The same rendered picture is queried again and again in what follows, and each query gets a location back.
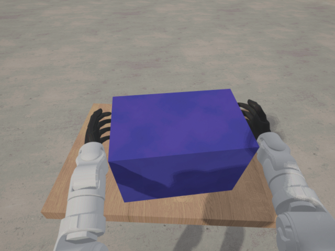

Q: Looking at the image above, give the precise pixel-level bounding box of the right robot upper arm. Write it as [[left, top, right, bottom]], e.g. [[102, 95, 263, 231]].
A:
[[276, 212, 335, 251]]

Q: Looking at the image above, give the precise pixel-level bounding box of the carton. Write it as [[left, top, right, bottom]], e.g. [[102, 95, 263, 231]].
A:
[[108, 89, 259, 202]]

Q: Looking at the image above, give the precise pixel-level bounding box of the left robot forearm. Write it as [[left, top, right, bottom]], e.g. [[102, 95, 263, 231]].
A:
[[53, 142, 108, 251]]

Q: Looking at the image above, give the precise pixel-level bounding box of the table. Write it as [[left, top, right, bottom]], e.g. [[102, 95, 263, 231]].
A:
[[41, 104, 277, 228]]

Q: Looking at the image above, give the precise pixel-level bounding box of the right robot forearm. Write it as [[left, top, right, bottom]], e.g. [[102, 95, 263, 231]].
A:
[[257, 132, 335, 221]]

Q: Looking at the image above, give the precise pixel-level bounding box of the robot right hand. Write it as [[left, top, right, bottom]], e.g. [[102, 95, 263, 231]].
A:
[[238, 99, 271, 140]]

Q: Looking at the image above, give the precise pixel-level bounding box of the robot left hand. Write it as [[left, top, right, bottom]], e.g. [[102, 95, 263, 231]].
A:
[[84, 108, 111, 144]]

